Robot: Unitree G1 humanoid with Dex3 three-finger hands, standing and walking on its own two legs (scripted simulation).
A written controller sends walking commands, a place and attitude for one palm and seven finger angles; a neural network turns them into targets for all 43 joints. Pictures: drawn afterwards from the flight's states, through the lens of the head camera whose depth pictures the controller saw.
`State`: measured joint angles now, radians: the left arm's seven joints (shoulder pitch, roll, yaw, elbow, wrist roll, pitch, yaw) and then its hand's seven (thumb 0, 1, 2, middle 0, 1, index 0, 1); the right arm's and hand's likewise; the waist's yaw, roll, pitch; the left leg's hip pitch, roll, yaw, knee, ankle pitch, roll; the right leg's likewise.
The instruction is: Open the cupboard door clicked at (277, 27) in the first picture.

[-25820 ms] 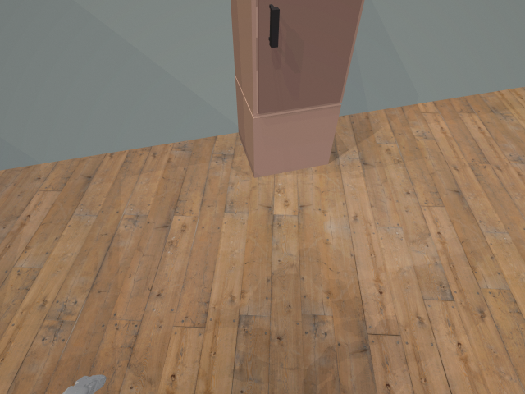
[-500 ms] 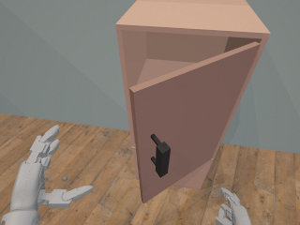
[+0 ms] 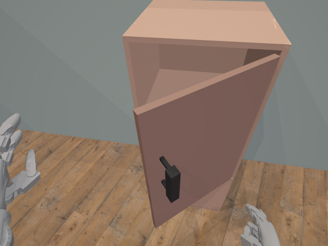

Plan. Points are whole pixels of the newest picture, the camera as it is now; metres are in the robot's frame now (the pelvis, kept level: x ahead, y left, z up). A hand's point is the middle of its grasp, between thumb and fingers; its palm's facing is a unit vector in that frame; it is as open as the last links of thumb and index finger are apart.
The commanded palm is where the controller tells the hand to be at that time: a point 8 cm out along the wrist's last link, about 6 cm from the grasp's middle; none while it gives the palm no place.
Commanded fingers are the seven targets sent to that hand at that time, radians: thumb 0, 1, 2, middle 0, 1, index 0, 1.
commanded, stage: draw the hand back to the body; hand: left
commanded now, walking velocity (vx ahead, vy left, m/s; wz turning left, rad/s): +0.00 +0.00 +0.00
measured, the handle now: (168, 178) +0.28 +0.03 +0.03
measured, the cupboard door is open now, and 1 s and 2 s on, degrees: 42 42 42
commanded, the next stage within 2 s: step back with the hand held close in 0.26 s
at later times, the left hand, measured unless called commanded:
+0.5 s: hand (44, 174) +0.19 +0.25 +0.16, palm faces +0.44 -0.79 -0.43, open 7.4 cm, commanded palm +0.13 +0.28 +0.18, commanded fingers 0.00 0.90 0.90 -0.20 -0.30 -0.20 -0.30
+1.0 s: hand (2, 214) +0.12 +0.28 +0.16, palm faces +0.39 -0.78 -0.49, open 7.4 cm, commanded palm +0.06 +0.32 +0.18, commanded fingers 0.00 0.90 0.90 -0.20 -0.30 -0.20 -0.30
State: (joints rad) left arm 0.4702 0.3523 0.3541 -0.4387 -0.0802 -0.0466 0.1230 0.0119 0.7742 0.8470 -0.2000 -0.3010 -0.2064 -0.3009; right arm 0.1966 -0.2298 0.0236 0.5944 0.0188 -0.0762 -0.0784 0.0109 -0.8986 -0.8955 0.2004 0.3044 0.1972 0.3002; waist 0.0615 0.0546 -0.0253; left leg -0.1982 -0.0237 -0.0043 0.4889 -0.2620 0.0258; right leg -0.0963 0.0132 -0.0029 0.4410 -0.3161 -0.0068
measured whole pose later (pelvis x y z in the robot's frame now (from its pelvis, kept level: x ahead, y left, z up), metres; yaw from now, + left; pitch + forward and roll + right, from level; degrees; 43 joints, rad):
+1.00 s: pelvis -0.09 +0.02 -0.01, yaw -1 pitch -1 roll -2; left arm 0.56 0.42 0.42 -0.50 -0.03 -0.18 0.15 0.02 0.89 0.90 -0.21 -0.30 -0.22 -0.30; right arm 0.21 -0.22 -0.01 0.53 0.02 -0.02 -0.08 0.01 -0.90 -0.90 0.20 0.30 0.20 0.30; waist -0.01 0.02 0.03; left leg -0.37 -0.01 0.01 0.54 -0.16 0.05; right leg -0.28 0.03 0.01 0.50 -0.21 0.02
